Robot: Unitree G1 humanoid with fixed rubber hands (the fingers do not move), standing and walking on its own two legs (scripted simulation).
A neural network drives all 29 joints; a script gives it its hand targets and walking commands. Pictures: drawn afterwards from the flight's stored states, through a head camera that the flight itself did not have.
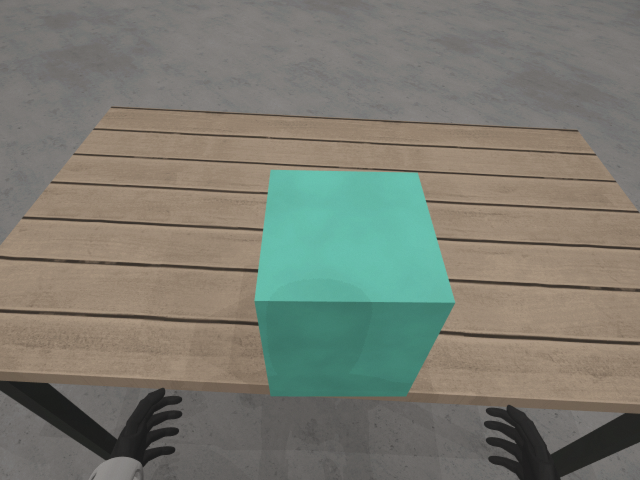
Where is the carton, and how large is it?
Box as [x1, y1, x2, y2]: [254, 170, 454, 396]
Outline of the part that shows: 271,170 254,300 270,394 405,396 454,303 417,173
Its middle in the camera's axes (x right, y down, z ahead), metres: +0.03 +0.06 +0.55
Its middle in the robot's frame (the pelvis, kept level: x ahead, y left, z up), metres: +0.37 +0.01 +0.02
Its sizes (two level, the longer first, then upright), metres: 0.210 0.200 0.250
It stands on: a table, 0.68 m high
